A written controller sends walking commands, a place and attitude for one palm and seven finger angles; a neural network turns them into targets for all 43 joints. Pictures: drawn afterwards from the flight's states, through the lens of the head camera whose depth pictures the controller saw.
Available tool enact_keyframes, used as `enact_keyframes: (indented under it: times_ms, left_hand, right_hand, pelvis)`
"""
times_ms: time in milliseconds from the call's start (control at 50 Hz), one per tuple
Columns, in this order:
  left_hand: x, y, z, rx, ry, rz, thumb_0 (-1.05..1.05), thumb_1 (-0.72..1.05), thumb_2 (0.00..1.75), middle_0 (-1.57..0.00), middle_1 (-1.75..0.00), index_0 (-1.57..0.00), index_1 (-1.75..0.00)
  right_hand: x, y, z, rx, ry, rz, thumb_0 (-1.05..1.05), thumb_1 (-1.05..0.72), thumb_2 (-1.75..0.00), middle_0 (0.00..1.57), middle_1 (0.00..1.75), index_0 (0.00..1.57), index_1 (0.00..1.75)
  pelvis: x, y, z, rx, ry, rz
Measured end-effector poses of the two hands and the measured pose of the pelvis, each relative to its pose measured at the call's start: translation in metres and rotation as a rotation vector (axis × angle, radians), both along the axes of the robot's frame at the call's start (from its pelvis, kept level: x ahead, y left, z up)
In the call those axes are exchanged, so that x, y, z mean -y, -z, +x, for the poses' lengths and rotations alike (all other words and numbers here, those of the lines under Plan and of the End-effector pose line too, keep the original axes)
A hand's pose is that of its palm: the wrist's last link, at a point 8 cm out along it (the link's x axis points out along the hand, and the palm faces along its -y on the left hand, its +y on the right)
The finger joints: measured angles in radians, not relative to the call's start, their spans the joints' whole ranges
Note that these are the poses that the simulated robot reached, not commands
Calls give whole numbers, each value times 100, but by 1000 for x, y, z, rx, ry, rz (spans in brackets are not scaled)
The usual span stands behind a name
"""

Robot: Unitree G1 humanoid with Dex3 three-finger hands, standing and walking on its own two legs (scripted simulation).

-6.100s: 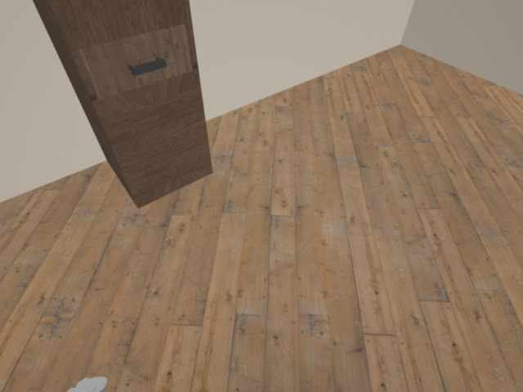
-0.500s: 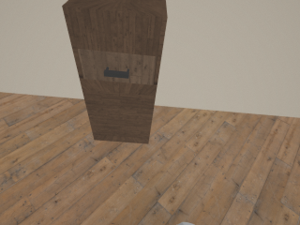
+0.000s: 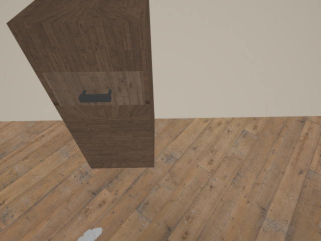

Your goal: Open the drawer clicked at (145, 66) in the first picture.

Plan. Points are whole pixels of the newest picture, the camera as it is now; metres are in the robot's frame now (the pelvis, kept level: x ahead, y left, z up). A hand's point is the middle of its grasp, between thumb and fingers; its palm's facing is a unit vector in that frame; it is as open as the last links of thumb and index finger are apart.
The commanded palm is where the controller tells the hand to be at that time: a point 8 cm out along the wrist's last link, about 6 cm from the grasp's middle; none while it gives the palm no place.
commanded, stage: take the last steps up to it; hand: left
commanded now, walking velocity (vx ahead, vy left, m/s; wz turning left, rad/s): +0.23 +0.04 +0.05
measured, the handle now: (96, 94) +0.67 +0.28 -0.06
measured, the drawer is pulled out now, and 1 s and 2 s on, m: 0.00 0.00 0.00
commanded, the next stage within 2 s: come to a stop and stand still in 0.24 s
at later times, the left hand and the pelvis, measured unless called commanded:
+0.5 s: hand out of the picture +0.04 +0.18 -0.17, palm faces +0.12 -0.98 -0.12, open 7.4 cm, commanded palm none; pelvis +0.13 +0.04 +0.01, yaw -1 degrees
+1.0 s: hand out of the picture +0.14 +0.15 -0.13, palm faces +0.00 -0.96 -0.28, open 7.4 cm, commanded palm none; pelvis +0.10 -0.04 +0.02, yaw -3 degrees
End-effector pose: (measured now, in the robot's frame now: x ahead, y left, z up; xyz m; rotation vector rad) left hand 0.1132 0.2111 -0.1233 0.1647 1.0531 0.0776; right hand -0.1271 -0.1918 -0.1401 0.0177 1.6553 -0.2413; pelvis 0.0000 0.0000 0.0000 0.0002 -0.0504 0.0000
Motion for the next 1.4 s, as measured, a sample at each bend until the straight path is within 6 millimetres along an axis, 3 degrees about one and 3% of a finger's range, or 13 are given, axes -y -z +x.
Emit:
enact_keyframes:
  times_ms: [120,220,340,440,520,580,720,840,900,1000,1160,1240,1400]
  left_hand:
    - [-20,-10,-36,-137,-108,74,-3,96,90,-20,-30,-20,-29]
    - [-21,-9,-69,-285,-147,60,-2,94,90,-20,-30,-20,-29]
    - [-12,0,-95,-422,-215,-17,0,92,90,-20,-30,-20,-29]
    - [-13,16,-95,-522,-242,-74,0,91,90,-20,-30,-20,-29]
    - [-18,17,-72,-534,-203,-75,0,91,90,-20,-30,-20,-29]
    - [-28,15,-46,-498,-166,-53,0,91,90,-20,-30,-20,-29]
    - [-51,9,17,-317,-128,39,0,91,90,-20,-30,-20,-29]
    - [-36,-5,42,-192,-87,112,0,91,90,-20,-30,-20,-29]
    - [-15,-10,38,-171,-64,134,0,91,90,-19,-30,-20,-29]
    - [17,-27,21,-208,-60,113,0,91,90,-20,-30,-20,-29]
    - [26,-30,-2,-270,-124,105,1,92,90,-20,-30,-21,-30]
    - [22,-25,-19,-313,-159,93,0,91,90,-20,-30,-21,-30]
    - [-6,4,-47,-421,-190,35,0,91,90,-20,-30,-20,-29]
  right_hand:
    - [38,-4,146,275,-109,-49,1,-91,-90,19,30,20,30]
    - [41,-15,242,431,-171,-60,0,-91,-90,19,30,20,30]
    - [17,-24,323,496,-263,-51,0,-91,-90,19,30,20,30]
    - [-15,-23,365,523,-312,-66,0,-91,-90,19,30,20,30]
    - [-33,-24,366,503,-283,-64,0,-91,-90,19,30,20,30]
    - [-31,-26,361,508,-214,-83,-2,-93,-90,20,30,21,30]
    - [14,-28,327,450,-188,-138,-3,-93,-90,20,30,21,30]
    - [59,-9,279,389,-141,-119,-1,-92,-90,20,30,20,30]
    - [75,6,255,351,-106,-84,0,-91,-90,20,30,20,30]
    - [85,2,224,277,-89,-30,1,-91,-90,19,30,20,30]
    - [90,-4,196,149,-126,-8,1,-91,-90,19,30,20,30]
    - [87,-6,211,143,-161,-25,1,-91,-90,19,30,20,30]
    - [59,-8,281,337,-217,-97,1,-91,-90,19,30,20,30]
  pelvis:
    - [8,-15,32,-17,-9,-1]
    - [4,-19,60,-30,-6,-4]
    - [-12,-18,95,-40,-13,-14]
    - [-32,-8,123,-39,-13,-13]
    - [-40,-12,131,-20,15,3]
    - [-41,-15,128,-17,19,-3]
    - [-21,-16,110,-28,29,-5]
    - [9,-9,98,-30,31,20]
    - [24,-6,94,-21,32,28]
    - [38,-21,96,-34,47,57]
    - [46,-26,97,-65,11,61]
    - [39,-25,98,-73,0,58]
    - [8,-11,104,-70,-3,8]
